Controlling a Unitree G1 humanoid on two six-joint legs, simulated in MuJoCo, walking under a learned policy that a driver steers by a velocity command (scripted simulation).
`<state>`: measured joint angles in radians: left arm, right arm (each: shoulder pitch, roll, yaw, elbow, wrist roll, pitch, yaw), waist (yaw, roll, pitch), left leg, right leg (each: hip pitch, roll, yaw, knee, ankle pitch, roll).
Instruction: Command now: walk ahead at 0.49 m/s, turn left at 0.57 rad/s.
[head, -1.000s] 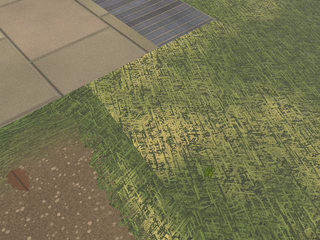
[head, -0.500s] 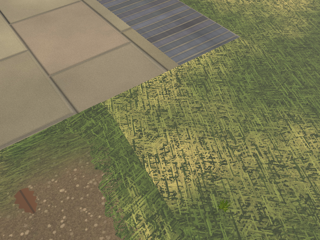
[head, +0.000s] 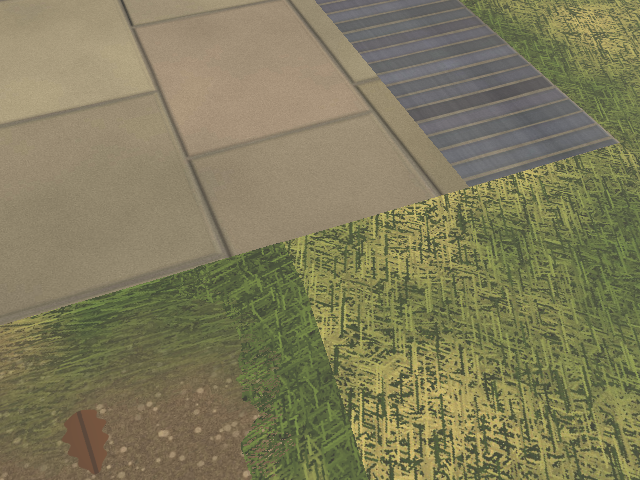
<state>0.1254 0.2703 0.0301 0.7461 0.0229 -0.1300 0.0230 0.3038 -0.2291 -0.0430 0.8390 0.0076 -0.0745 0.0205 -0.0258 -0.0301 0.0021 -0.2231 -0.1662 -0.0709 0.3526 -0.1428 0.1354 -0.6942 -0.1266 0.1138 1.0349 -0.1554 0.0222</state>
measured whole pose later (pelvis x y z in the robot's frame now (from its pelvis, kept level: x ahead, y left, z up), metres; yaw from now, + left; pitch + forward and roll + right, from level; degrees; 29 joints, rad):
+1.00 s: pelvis +0.48 +0.10 +0.01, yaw +19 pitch +2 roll +1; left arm 0.17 0.30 0.05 0.77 0.00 -0.07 0.00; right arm 0.36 -0.25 -0.05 0.79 0.00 -0.09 0.03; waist -0.04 -0.06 -0.01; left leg -0.15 -0.07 0.04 0.28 -0.17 0.08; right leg -0.68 -0.13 0.04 1.00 -0.15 0.01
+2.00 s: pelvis +0.98 +0.26 +0.00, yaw +11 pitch +1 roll +1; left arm 0.30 0.30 0.07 0.84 -0.03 -0.05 0.01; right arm 0.20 -0.25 -0.06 0.82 -0.01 -0.11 0.02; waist 0.00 -0.05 0.02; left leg -0.28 0.00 0.10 0.42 -0.16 0.04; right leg -0.49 -0.06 0.05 1.15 -0.33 -0.03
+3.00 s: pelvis +1.22 +0.29 +0.00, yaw -24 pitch +2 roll -1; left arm 0.20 0.35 0.11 0.62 -0.02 0.06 0.02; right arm 0.16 -0.26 -0.07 0.74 -0.01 0.00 -0.03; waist -0.01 -0.05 0.03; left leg -0.26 0.03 0.01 0.46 -0.23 0.00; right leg -0.57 0.08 0.10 1.15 -0.41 0.07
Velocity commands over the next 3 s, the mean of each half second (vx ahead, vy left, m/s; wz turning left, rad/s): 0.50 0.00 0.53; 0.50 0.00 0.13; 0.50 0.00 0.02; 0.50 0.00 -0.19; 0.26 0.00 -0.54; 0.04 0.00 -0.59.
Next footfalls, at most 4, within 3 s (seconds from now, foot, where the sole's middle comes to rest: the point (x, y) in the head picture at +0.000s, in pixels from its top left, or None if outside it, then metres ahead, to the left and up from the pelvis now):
0.22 right None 0.30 -0.14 -0.78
0.74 left None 0.48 0.18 -0.78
1.28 right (295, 335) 0.85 0.06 -0.78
1.84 left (170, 274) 1.03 0.38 -0.78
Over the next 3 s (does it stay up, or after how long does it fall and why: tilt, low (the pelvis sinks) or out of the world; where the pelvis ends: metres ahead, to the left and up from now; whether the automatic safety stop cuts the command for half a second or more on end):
stays up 1.22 0.29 0.00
